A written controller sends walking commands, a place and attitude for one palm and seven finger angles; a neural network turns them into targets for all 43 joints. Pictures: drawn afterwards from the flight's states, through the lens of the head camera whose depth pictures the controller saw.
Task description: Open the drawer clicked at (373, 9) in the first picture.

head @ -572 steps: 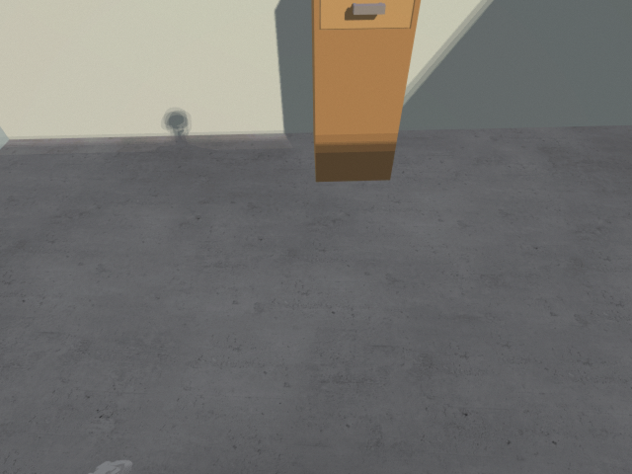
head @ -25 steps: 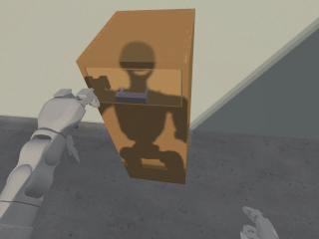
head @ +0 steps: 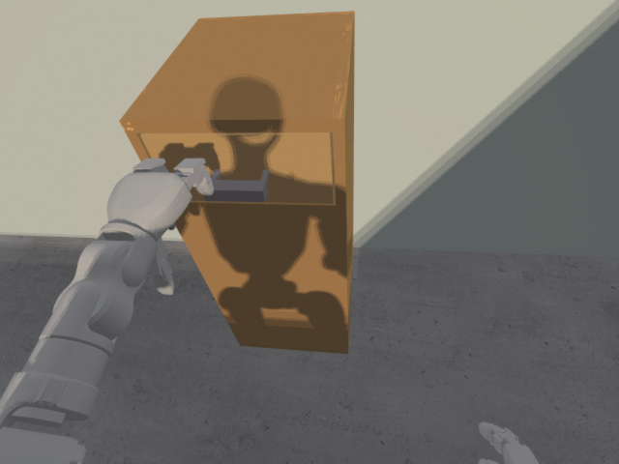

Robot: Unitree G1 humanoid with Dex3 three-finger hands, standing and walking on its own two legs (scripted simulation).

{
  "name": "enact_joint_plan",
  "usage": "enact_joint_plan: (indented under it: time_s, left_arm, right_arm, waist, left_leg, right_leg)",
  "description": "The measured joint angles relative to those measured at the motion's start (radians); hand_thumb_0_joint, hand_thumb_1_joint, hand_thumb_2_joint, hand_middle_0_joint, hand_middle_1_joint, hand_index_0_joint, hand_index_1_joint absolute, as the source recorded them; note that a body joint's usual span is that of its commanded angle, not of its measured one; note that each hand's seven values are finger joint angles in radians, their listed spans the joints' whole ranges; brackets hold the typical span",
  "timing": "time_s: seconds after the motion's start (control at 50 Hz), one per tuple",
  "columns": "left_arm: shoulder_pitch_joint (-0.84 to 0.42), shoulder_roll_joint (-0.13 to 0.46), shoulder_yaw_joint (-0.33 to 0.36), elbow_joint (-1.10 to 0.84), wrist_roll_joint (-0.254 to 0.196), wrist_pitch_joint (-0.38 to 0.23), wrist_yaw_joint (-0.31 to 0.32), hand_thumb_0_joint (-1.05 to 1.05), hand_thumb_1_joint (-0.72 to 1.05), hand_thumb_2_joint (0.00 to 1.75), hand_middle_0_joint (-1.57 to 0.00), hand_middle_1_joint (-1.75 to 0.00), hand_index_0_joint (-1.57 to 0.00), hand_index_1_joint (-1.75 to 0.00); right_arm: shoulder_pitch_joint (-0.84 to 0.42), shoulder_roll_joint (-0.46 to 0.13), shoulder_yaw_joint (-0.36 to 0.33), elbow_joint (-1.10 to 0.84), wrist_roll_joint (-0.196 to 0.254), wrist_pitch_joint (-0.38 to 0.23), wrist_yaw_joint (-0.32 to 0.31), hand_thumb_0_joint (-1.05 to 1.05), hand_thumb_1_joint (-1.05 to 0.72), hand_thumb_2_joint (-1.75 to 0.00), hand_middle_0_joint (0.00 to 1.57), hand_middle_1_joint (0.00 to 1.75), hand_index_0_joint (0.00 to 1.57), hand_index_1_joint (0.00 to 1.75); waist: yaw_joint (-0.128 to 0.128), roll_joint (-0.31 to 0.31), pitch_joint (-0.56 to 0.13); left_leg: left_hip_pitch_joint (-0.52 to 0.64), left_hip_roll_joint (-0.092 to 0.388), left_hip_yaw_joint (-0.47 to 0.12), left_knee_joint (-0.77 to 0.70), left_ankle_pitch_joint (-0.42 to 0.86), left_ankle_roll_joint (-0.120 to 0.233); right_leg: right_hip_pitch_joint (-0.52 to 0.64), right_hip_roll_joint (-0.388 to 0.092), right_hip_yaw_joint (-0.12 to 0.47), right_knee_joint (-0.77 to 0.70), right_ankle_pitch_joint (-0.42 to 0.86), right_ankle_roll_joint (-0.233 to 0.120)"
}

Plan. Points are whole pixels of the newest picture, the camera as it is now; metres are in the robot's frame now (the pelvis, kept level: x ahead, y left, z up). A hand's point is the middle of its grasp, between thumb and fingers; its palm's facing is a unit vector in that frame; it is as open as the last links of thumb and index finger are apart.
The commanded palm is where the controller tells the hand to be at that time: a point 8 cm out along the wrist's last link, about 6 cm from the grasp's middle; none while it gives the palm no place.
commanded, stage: move the hooked fingers above the handle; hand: left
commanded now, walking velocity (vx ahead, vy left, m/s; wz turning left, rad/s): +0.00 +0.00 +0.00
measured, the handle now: (238, 182) +0.55 +0.20 +0.03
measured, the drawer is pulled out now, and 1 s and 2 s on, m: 0.00 0.00 0.00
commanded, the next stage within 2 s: lower the fingers behind the handle in 1.72 s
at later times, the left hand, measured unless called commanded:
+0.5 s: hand (204, 203) +0.43 +0.20 +0.10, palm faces -0.03 -0.01 -1.00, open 13.8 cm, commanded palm +0.42 +0.21 +0.16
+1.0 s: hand (231, 181) +0.50 +0.18 +0.09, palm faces -0.03 -0.01 -1.00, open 13.8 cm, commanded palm +0.48 +0.19 +0.15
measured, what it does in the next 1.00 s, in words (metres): stands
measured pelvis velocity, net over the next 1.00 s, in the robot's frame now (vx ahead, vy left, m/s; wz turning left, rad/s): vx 0.02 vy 0.00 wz -0.02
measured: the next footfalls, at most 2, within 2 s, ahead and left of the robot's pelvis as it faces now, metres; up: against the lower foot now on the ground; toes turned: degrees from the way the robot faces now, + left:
none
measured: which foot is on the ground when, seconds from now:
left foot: down 0.00-1.00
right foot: down 0.00-1.00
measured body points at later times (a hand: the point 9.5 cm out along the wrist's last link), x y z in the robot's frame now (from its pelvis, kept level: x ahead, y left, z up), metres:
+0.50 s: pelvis +0.02 +0.00 +0.00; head +0.05 -0.03 +0.44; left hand +0.43 +0.20 +0.16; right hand +0.15 -0.25 -0.14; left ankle -0.03 +0.12 -0.74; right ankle +0.03 -0.13 -0.74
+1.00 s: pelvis +0.02 +0.00 -0.01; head +0.08 -0.02 +0.43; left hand +0.49 +0.18 +0.14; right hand +0.08 -0.26 -0.15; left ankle -0.03 +0.12 -0.74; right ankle +0.03 -0.13 -0.74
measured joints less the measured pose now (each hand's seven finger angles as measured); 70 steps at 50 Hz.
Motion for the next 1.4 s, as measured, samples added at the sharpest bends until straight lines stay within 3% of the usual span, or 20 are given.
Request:
enact_joint_plan:
  time_s: [0.22,0.32,0.44,0.54,0.64,0.74,0.86,1.14,1.4]
  left_arm:
    - [-0.090,-0.035,-0.061,0.112,0.027,-0.026,0.053,0.00,-0.49,0.30,-0.32,-1.20,-0.32,-1.20]
    - [-0.150,-0.042,-0.052,0.196,0.039,-0.007,0.078,0.00,-0.49,0.30,-0.32,-1.20,-0.32,-1.20]
    - [-0.203,-0.042,-0.056,0.272,0.047,0.021,0.058,0.00,-0.49,0.30,-0.31,-1.20,-0.32,-1.20]
    - [-0.233,-0.047,-0.065,0.317,0.052,-0.013,0.051,0.00,-0.49,0.30,-0.31,-1.20,-0.32,-1.20]
    - [-0.275,-0.057,-0.069,0.366,0.067,-0.045,0.090,0.00,-0.49,0.30,-0.32,-1.20,-0.32,-1.20]
    - [-0.341,-0.060,-0.057,0.464,0.091,-0.033,0.134,0.00,-0.49,0.30,-0.32,-1.20,-0.32,-1.20]
    - [-0.403,-0.068,-0.055,0.544,0.098,-0.007,0.145,0.00,-0.49,0.30,-0.31,-1.20,-0.32,-1.20]
    - [-0.476,-0.044,0.012,0.675,0.135,-0.023,0.194,0.00,-0.49,0.30,-0.31,-1.20,-0.32,-1.20]
    - [-0.484,-0.046,-0.022,0.683,0.127,-0.010,0.180,0.00,-0.49,0.30,-0.32,-1.20,-0.32,-1.20]
  right_arm:
    - [0.018,-0.001,-0.013,0.019,0.006,-0.008,-0.013,0.01,-0.90,-0.90,0.19,0.30,0.20,0.30]
    - [0.015,0.009,-0.008,0.024,0.007,-0.005,-0.015,0.00,-0.90,-0.90,0.20,0.30,0.20,0.30]
    - [0.024,0.011,-0.007,0.012,0.010,0.003,-0.015,0.00,-0.90,-0.90,0.20,0.30,0.20,0.30]
    - [0.039,0.009,-0.013,0.005,0.007,0.003,-0.021,0.00,-0.90,-0.90,0.20,0.30,0.20,0.30]
    - [0.054,0.009,-0.026,0.014,0.000,-0.002,-0.019,0.00,-0.90,-0.90,0.20,0.30,0.20,0.30]
    - [0.065,0.012,-0.029,0.030,-0.004,-0.001,-0.013,0.00,-0.90,-0.90,0.20,0.30,0.20,0.30]
    - [0.093,0.015,-0.037,0.041,-0.009,0.006,-0.005,0.00,-0.90,-0.90,0.20,0.30,0.20,0.30]
    - [0.140,0.013,-0.041,0.044,-0.019,0.005,-0.008,0.00,-0.90,-0.90,0.20,0.30,0.20,0.30]
    - [0.134,0.006,-0.040,0.048,-0.009,0.002,-0.016,0.00,-0.90,-0.90,0.20,0.30,0.20,0.30]
  waist:
    - [-0.009,-0.008,-0.007]
    - [-0.020,-0.011,-0.021]
    - [-0.030,-0.012,-0.033]
    - [-0.034,-0.019,-0.036]
    - [-0.040,-0.026,-0.041]
    - [-0.056,-0.031,-0.050]
    - [-0.075,-0.028,-0.064]
    - [-0.123,-0.031,-0.075]
    - [-0.120,-0.031,-0.069]
  left_leg:
    - [-0.034,0.000,-0.002,0.020,-0.014,-0.001]
    - [-0.045,0.003,0.003,0.024,-0.022,-0.002]
    - [-0.062,0.004,0.004,0.037,-0.033,-0.001]
    - [-0.084,0.004,0.002,0.058,-0.046,-0.001]
    - [-0.113,0.004,0.000,0.082,-0.060,0.000]
    - [-0.144,0.004,0.003,0.102,-0.070,0.001]
    - [-0.172,0.006,0.006,0.120,-0.080,0.003]
    - [-0.233,0.016,0.024,0.153,-0.092,0.004]
    - [-0.229,0.015,0.016,0.151,-0.086,0.002]
  right_leg:
    - [-0.036,-0.001,-0.001,0.025,-0.017,-0.001]
    - [-0.051,0.002,0.004,0.032,-0.024,-0.001]
    - [-0.068,0.003,0.005,0.045,-0.035,-0.001]
    - [-0.088,0.002,0.003,0.062,-0.047,0.000]
    - [-0.113,0.001,0.003,0.081,-0.058,0.001]
    - [-0.144,0.001,0.006,0.097,-0.064,0.002]
    - [-0.171,0.003,0.010,0.109,-0.069,0.004]
    - [-0.237,0.013,0.028,0.132,-0.068,0.003]
    - [-0.227,0.013,0.020,0.126,-0.064,0.001]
